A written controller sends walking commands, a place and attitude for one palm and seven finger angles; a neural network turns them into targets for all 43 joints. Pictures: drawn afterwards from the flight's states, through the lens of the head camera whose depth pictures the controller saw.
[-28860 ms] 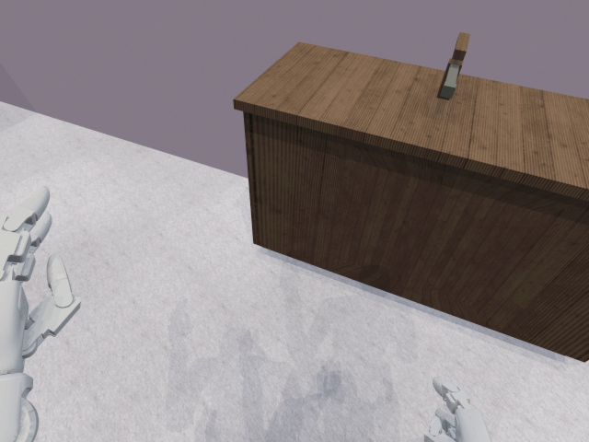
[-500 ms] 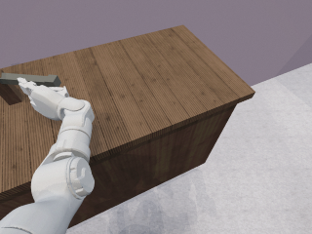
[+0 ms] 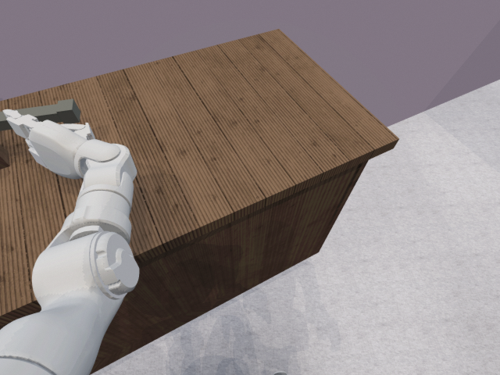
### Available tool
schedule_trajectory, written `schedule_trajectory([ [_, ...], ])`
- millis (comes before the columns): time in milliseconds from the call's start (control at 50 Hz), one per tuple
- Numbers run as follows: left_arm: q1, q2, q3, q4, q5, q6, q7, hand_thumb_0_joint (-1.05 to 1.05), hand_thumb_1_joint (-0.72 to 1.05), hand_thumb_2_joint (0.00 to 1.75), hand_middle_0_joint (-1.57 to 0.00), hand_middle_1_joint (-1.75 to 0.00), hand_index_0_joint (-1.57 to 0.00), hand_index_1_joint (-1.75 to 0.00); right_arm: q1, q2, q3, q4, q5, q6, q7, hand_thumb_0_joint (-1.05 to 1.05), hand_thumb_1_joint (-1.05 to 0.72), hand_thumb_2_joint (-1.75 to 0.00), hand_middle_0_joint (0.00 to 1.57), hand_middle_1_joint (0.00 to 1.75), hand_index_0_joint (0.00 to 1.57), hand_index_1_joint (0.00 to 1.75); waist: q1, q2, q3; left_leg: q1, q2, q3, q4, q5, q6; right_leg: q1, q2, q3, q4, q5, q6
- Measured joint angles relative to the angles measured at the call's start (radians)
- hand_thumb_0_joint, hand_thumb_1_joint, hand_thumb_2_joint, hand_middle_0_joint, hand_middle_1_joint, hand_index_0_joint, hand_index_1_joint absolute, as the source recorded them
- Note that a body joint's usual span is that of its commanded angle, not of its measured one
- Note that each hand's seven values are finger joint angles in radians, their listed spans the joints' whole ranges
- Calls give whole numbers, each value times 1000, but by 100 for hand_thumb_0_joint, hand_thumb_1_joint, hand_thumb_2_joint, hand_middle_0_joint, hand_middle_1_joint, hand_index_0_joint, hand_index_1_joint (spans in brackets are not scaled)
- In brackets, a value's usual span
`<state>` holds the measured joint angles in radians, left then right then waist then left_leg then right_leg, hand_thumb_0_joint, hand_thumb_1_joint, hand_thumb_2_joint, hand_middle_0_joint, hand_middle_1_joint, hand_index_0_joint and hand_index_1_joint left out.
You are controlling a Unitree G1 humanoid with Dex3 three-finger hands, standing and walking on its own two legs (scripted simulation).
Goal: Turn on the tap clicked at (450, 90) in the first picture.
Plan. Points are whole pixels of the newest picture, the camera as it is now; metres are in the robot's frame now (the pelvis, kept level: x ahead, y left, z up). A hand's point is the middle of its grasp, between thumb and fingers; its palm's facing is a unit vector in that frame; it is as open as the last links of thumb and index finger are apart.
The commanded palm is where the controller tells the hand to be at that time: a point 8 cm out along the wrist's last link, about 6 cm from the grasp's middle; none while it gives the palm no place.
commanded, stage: lift the hand up off the lever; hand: left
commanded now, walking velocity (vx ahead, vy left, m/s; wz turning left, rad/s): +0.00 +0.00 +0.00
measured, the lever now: (68, 111) +0.55 +0.25 +0.11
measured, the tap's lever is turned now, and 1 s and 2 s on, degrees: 76 77 77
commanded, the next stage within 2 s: none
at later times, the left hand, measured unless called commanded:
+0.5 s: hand (81, 124) +0.51 +0.22 +0.12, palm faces +0.83 -0.54 -0.13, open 7.8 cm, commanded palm +0.45 +0.23 +0.13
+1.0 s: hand (76, 118) +0.49 +0.22 +0.14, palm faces +0.84 -0.53 -0.12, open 7.8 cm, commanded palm +0.43 +0.23 +0.15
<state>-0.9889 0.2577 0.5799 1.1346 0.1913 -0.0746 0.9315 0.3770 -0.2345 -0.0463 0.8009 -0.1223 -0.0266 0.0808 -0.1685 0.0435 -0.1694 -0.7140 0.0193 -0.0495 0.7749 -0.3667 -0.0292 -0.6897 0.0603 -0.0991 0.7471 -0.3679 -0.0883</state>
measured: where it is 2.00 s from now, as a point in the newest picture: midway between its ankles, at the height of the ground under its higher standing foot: outside the picture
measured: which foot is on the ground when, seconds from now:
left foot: down 0.00-1.00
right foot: down 0.00-1.00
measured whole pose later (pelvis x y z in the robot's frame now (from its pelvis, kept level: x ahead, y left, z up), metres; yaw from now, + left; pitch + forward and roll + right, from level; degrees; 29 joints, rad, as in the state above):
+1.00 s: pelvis +0.02 +0.01 +0.01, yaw +0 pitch +13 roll +0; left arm -0.91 0.14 0.52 0.93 0.15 0.06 0.92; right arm 0.32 -0.22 -0.06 0.81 -0.11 -0.02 0.08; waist -0.11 0.05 -0.16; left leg -0.56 0.01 -0.04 0.69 -0.36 -0.02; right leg -0.54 0.05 -0.09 0.66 -0.36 -0.08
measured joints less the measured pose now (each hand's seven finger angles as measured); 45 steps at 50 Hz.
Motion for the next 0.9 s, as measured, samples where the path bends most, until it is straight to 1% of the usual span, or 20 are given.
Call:
schedule_trajectory([
  [140,-3,7,5,-3,-4,7,-11,1,90,90,-16,-15,-14,-14,2,2,2,-5,-1,0,5,1,-90,-90,20,30,20,30,-2,1,-2,7,2,6,-7,-1,3,7,2,6,-12,3,4],
  [300,8,2,6,-23,-14,21,-20,1,90,90,-16,-15,-15,-15,2,4,2,-8,2,1,8,1,-90,-90,20,30,20,30,7,1,0,31,0,9,-22,-3,9,32,0,11,-31,5,10],
  [360,22,-11,-5,-53,-18,21,-22,1,90,90,-16,-15,-15,-15,2,5,-2,-7,1,2,11,1,-90,-90,20,30,20,30,14,1,0,42,-1,10,-27,-5,10,45,0,12,-39,4,12],
  [440,37,-34,-38,-69,-25,30,-24,1,90,90,-16,-15,-15,-15,0,5,-5,-1,2,4,16,1,-90,-90,20,30,20,30,24,3,-1,62,-5,8,-34,-8,13,68,-3,10,-48,1,15],
  [540,43,-58,-23,-78,-45,54,-25,1,90,90,-16,-15,-16,-15,-15,8,-3,0,4,10,12,1,-90,-90,20,30,20,30,29,0,1,87,-8,11,-48,-7,16,92,-6,13,-60,1,19],
  [620,49,-68,-15,-102,-30,62,-14,1,90,90,-16,-15,-16,-15,-26,10,-6,-3,0,8,13,1,-90,-90,20,30,20,30,33,1,1,93,-9,14,-51,-8,17,97,-7,16,-61,0,20],
  [700,62,-72,-29,-141,-26,72,-16,1,90,90,-16,-15,-16,-15,-32,13,-10,-5,1,11,12,1,-90,-90,20,30,20,30,40,2,2,105,-10,16,-56,-8,17,106,-8,19,-63,-2,20],
  [820,83,-92,-57,-168,-52,112,-32,1,90,90,-16,-15,-16,-15,-32,13,-8,0,11,18,7,1,-90,-90,20,30,20,30,54,3,5,138,-12,11,-77,-1,15,141,-10,15,-83,3,20],
  [900,80,-105,-59,-174,-53,128,-25,1,90,90,-16,-15,-16,-15,-42,12,-8,8,11,13,3,1,-90,-90,20,30,20,30,57,2,11,150,-14,6,-85,5,13,153,-11,10,-88,5,17],
])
